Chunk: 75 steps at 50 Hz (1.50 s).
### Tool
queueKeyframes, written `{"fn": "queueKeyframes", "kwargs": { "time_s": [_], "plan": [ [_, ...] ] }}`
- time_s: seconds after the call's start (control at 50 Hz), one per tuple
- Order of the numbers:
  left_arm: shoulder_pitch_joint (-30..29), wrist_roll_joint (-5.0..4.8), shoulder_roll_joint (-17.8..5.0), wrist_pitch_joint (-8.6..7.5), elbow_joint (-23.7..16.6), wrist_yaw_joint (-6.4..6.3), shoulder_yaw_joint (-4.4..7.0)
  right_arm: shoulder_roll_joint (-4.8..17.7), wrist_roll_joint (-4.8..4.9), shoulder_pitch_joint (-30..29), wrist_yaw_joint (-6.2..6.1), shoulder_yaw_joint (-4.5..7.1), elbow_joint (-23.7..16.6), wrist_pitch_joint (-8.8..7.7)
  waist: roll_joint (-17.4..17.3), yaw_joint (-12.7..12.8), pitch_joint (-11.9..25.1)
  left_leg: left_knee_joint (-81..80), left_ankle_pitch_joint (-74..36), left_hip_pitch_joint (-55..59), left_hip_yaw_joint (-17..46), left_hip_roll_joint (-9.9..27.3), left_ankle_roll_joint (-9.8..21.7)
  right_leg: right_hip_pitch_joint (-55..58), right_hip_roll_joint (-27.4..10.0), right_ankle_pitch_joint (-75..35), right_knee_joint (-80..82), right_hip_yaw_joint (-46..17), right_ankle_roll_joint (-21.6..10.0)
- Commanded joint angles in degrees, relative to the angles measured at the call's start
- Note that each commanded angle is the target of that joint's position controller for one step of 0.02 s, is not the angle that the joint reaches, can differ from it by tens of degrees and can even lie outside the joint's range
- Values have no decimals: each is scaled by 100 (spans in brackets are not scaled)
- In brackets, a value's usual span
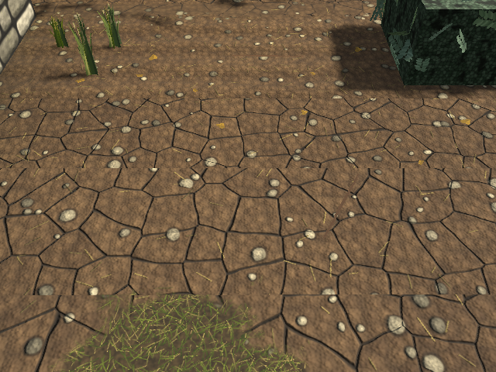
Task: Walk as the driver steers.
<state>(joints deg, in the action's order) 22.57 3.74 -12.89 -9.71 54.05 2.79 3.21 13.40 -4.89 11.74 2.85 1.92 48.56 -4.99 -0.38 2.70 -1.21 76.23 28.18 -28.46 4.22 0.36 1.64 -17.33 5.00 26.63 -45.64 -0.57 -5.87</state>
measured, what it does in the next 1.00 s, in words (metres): goes down: left foot 0.16 m lower, then right foot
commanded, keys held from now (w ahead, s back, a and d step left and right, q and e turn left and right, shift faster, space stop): w+e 0.22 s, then w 0.38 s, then w+q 0.20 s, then q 0.20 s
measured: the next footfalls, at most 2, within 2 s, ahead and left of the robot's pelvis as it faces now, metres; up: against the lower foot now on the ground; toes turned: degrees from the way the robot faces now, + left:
left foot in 0.24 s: +0.30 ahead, +0.13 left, -0.16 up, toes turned -7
right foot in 0.64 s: +0.56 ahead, -0.18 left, -0.16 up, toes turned -16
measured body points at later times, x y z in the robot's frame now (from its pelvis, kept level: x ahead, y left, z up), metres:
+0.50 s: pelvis +0.31 +0.02 -0.13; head +0.32 +0.00 +0.32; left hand +0.51 +0.20 -0.25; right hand +0.20 -0.19 -0.28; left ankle +0.26 +0.13 -0.87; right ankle +0.45 -0.14 -0.82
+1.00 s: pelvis +0.56 -0.09 -0.12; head +0.59 -0.09 +0.33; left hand +0.56 +0.15 -0.27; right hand +0.69 -0.32 -0.25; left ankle +0.73 +0.04 -0.80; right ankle +0.52 -0.17 -0.87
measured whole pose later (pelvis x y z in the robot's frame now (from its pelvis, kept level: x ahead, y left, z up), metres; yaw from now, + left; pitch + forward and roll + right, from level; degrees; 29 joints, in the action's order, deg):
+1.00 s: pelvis +0.56 -0.09 -0.12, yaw -5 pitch -1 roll -2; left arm 22.6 6.0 -10.3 -5.6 56.1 0.8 2.4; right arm 11.9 -3.2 7.9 5.3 1.9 49.7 -6.0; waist -2.9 3.5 -4.1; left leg 51.1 -0.7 -38.2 0.6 5.8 0.9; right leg -2.5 2.2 11.2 -14.9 11.2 -3.2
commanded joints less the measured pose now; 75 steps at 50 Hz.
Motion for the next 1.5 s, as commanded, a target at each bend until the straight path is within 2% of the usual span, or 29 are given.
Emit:
{"fn": "queueKeyframes", "kwargs": {
  "time_s": [0.02,0.06,0.08,0.12,0.22,0.26,0.28,0.3,0.34,0.36,0.4,0.5,0.62,0.66,0.68,0.7,0.74,0.82,0.98,1.04,1.08,1.14,1.16,1.18,1.22,1.28,1.3,1.36,1.5],
  "plan": [
    [-523,-16,-72,86,-388,74,-196,-80,-184,-257,-126,-93,-762,83,90,-483,-488,-1222,-1231,-930,122,314,11,-1250,-1230,-543,1899,-2118,-1344],
    [-389,72,27,-15,-515,-182,-307,-111,-287,121,-15,-229,-660,14,13,-425,-249,-2296,-4747,116,42,379,-24,-2191,-372,-495,1098,-1141,-845],
    [-444,104,-186,-30,-555,-263,-257,-169,-105,188,11,-289,-635,-26,-224,-337,-136,-3345,-6054,1190,-238,300,-118,-2923,-6,40,726,-668,-547],
    [80,60,-752,-18,-434,-175,-150,-32,100,-166,68,-307,-885,109,-66,-255,-386,-3640,-5519,2315,-730,132,-441,-3608,-79,955,652,-1004,-613],
    [1132,-329,-708,280,-52,51,-255,416,-111,-180,-19,-202,-659,161,-63,-73,-742,-6824,-5032,1887,-301,424,-223,-541,-202,1322,-1274,-2537,-759],
    [914,35,-388,352,-227,335,-385,881,-18,2087,-20,81,-58,14,-282,-1000,538,-4975,-5849,4925,-234,1139,923,-1789,-23,-1409,-3798,-1919,-71],
    [2418,43,581,401,108,347,-541,1188,28,2566,103,197,-84,4,-1824,-557,2296,-3347,-8682,7402,965,2492,2434,-3526,539,1841,-6455,-986,446],
    [1562,38,-73,440,-439,371,-459,1367,-79,2459,148,265,-35,132,-1032,-1039,1959,-4128,-6364,7449,2398,2655,2479,-5124,540,1747,-7281,-816,652],
    [-113,-52,-480,409,-887,102,-266,686,-76,1503,88,87,-14,140,176,-944,46,-5603,-1406,4666,2299,2569,1938,-6049,-344,103,-6646,-805,525],
    [-397,44,-240,358,-937,-85,-326,-242,-76,1028,-19,-238,-99,-14,478,-555,-189,-6145,-2006,3395,1737,2322,1754,-5145,-917,-1462,-4396,-1258,303],
    [-664,216,-73,439,-855,-25,-361,-458,153,555,-151,-335,-136,-179,-16,-211,-477,-6843,-2792,1261,566,1579,1726,-2987,-1437,-2439,-1746,-663,189],
    [-1416,-21,14,685,-1153,211,-494,854,217,1106,1,49,399,-328,-159,-320,-378,-6729,-3879,1436,2,1467,1462,-1402,-939,-2863,767,-54,288],
    [-2376,-60,-604,553,-1443,64,-188,718,106,1588,8,143,710,-149,-289,-385,-263,-5964,-4857,2911,-356,1406,1027,-769,-508,-2779,1548,294,-137],
    [-1104,-171,-1182,405,-1104,-23,89,817,107,1218,69,201,492,-183,-42,227,685,-4218,-5256,1280,-899,658,448,2266,-594,-3416,899,141,-639],
    [382,-225,-1247,420,-764,-25,45,-37,-36,2216,181,-101,539,-236,1109,404,2430,-2325,-2405,-522,-969,-50,33,5180,-2366,-3242,1564,-2252,-1954],
    [1495,-90,-1070,481,-356,-106,61,177,115,1669,315,-26,628,-201,686,914,2179,-1228,403,-1300,-411,-292,162,5097,-2793,-1665,2735,-3639,-1760],
    [282,-143,-921,343,-311,-269,107,503,239,619,134,143,471,-202,601,484,-49,-801,-365,-1672,-88,374,468,2552,-2315,-422,3347,-2301,-864],
    [-749,-46,88,294,-442,-313,-183,-319,33,930,-31,-35,542,-124,273,-347,22,-1363,-1104,-254,82,776,464,960,-2156,-2299,3944,-844,-794],
    [-996,364,-641,279,-450,-196,106,-46,169,626,315,2,60,-117,322,-599,220,-1708,-3698,885,-248,550,-165,-38,-1901,-5552,3119,1087,-754],
    [-1166,180,-780,214,-602,-321,146,448,72,368,158,208,-300,-178,326,-582,-23,-1693,-2579,132,-256,527,-125,730,-2138,-5566,2501,988,-686],
    [-217,-223,-1009,223,-256,-401,282,315,127,-667,134,139,-601,-65,373,16,-356,-3636,-1305,-531,-679,504,-142,2039,-2206,-5659,2440,907,-570],
    [-367,-179,-1104,389,-401,-363,331,549,376,-123,67,276,-482,-239,233,-217,185,-4898,-2885,1090,-1034,-185,319,1918,-2064,-6369,1328,1058,-254],
    [-163,-198,-843,394,-528,-289,247,1071,356,169,-102,427,-473,-343,-456,-169,1149,-4655,-5708,2557,-285,211,1084,1349,-1609,-4963,233,1279,199],
    [-1,-141,-425,320,-948,-257,85,1691,297,878,-257,594,-568,-326,-1746,-427,2447,-4997,-7706,4596,2264,1856,2989,-517,-596,-451,-1530,1218,978],
    [-2132,-392,-598,343,-1702,-178,102,1550,-24,1557,-233,696,8,-528,-327,-1065,1182,-5160,-8011,4146,2083,2036,2376,-2275,-539,2077,-3000,-408,1018],
    [-1508,-56,-777,475,-1536,-474,134,834,342,270,-208,498,-275,-342,-208,-142,430,-5766,-6937,1921,1226,1536,1854,-1239,-953,1154,-2457,-539,988],
    [-1107,-510,-679,942,-1085,-562,225,764,766,-86,-243,419,-470,187,233,-76,274,-5296,-7704,2365,955,1082,1426,-1740,-719,-70,-2133,-149,857],
    [-1188,-459,-400,1400,-1330,-468,104,972,633,295,-307,411,-683,635,-241,-161,836,-5143,-8110,2067,910,941,1303,-1307,-537,-380,-1767,-122,831],
    [-1644,-379,-617,1512,-1594,-502,-50,1129,437,-84,-318,432,-1053,869,-757,-297,962,-5378,-5641,1342,1475,868,1115,-830,-360,-463,-1421,-131,739]
  ]
}}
